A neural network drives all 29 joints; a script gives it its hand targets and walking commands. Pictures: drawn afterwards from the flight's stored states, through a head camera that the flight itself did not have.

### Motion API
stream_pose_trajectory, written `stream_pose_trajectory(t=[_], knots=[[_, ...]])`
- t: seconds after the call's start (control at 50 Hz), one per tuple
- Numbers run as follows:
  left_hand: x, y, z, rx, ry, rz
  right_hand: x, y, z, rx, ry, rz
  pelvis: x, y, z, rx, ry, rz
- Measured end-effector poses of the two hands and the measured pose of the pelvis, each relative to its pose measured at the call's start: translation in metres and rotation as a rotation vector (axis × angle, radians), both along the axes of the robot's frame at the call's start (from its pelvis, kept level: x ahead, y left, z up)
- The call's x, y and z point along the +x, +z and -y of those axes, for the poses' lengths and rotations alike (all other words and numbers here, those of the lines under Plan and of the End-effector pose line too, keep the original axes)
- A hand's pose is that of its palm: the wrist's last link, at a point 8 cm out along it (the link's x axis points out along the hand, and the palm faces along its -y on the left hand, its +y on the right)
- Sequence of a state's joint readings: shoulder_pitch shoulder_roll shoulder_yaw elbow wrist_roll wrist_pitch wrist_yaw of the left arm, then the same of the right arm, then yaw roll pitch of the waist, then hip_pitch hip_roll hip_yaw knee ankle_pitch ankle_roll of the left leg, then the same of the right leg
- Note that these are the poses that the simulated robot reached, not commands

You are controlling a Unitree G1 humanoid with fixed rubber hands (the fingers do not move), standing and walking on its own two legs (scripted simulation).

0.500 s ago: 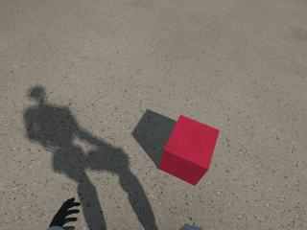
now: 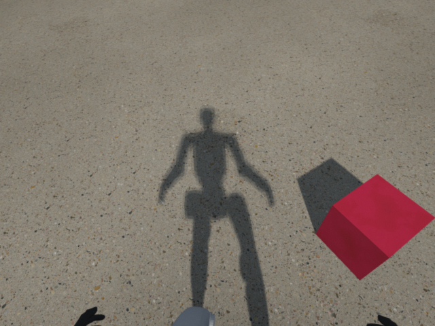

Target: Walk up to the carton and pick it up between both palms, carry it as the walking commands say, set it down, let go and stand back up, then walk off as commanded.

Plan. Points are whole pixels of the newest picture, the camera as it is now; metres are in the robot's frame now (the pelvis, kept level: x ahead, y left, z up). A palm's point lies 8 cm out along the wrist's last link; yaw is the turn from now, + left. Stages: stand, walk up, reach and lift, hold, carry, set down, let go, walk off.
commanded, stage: walk off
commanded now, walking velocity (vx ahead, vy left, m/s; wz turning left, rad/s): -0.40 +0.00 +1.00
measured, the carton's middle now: (368, 226) +0.62 -0.61 -0.63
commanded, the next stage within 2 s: none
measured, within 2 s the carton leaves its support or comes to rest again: neither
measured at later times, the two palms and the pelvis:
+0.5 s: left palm out of the picture -0.20 +0.31 -0.10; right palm out of the picture +0.07 -0.20 -0.09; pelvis -0.18 -0.01 +0.00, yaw +31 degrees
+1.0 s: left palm out of the picture -0.48 +0.19 -0.11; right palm out of the picture -0.05 -0.18 -0.10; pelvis -0.33 -0.09 -0.01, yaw +60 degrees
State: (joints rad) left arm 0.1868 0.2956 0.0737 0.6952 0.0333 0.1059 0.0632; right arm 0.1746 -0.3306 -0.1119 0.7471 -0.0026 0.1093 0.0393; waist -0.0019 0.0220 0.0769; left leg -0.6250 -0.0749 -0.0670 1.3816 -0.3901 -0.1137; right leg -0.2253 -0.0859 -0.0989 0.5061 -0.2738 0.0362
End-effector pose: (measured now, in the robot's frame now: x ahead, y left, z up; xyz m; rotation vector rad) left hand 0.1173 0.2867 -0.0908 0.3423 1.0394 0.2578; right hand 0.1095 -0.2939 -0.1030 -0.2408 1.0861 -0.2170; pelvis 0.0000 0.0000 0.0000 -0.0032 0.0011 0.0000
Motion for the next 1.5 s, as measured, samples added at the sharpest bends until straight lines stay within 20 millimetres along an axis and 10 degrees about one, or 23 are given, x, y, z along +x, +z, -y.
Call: stream_pose_trajectory(t=[0.14,0.26,0.4,0.66,0.82,0.9,1.14,1.26,1.4,1.5], knots=[[-0.021,-0.023,-0.014,-0.135,0.049,0.217,-0.037,-0.007,-0.038,-0.064,0.104,-0.051,-0.050,-0.022,-0.025,-0.010,0.176,0.017],[-0.130,-0.028,-0.039,-0.146,0.212,0.081,-0.062,0.012,-0.063,-0.098,0.240,-0.095,-0.095,-0.003,-0.029,-0.057,0.298,-0.005],[-0.245,-0.015,-0.048,-0.097,0.410,0.045,-0.044,0.019,-0.078,-0.118,0.425,-0.048,-0.143,0.004,-0.019,-0.086,0.436,-0.016],[-0.464,0.001,0.050,0.000,0.725,-0.094,-0.049,-0.007,-0.113,0.018,0.741,0.035,-0.226,-0.001,0.047,-0.014,0.683,-0.011],[-0.473,0.003,0.053,-0.002,0.772,0.170,-0.109,-0.008,-0.092,-0.027,0.808,-0.069,-0.272,-0.005,0.064,0.004,0.865,-0.001],[-0.510,-0.020,0.060,-0.041,0.813,0.259,-0.134,-0.012,-0.111,-0.067,0.889,-0.037,-0.306,-0.021,0.071,0.010,0.957,0.012],[-0.684,-0.010,0.170,-0.053,1.152,0.095,-0.165,0.013,-0.128,-0.131,1.176,-0.023,-0.364,0.003,0.132,-0.077,1.198,0.018],[-0.729,-0.005,0.254,-0.026,1.319,0.075,-0.169,0.004,-0.149,-0.052,1.345,0.006,-0.372,0.000,0.180,-0.081,1.318,0.012],[-0.775,0.001,0.400,-0.031,1.486,-0.078,-0.185,-0.009,-0.158,0.033,1.508,0.028,-0.377,-0.003,0.240,-0.022,1.450,-0.007],[-0.783,0.006,0.424,0.018,1.545,0.014,-0.199,-0.005,-0.127,0.000,1.562,-0.025,-0.385,0.001,0.268,0.004,1.556,-0.016]])
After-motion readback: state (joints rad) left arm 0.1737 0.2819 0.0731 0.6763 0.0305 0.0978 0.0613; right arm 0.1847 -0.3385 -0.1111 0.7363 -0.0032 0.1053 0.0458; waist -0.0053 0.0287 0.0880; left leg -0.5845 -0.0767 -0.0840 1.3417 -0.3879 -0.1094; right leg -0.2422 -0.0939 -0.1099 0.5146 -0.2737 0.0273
